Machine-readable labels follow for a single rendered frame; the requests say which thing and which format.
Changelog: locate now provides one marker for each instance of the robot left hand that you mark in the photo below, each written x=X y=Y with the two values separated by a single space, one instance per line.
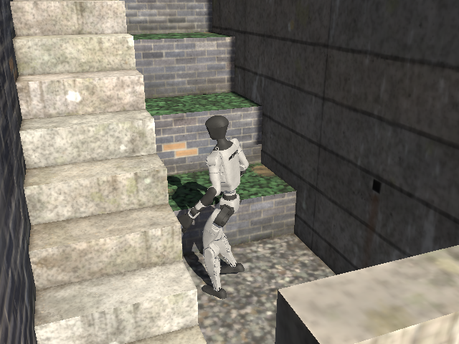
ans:
x=186 y=221

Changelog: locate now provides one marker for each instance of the robot left upper arm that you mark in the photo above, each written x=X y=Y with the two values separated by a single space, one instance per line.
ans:
x=213 y=162

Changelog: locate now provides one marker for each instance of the robot left forearm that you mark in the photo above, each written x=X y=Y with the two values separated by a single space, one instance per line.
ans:
x=203 y=202

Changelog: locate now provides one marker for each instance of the robot left foot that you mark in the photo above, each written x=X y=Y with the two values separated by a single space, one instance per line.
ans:
x=221 y=294

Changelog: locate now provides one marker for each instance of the robot right shin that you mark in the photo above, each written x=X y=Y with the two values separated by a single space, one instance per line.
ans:
x=225 y=250

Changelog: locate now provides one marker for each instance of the robot right upper arm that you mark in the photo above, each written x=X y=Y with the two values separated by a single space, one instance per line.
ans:
x=242 y=159

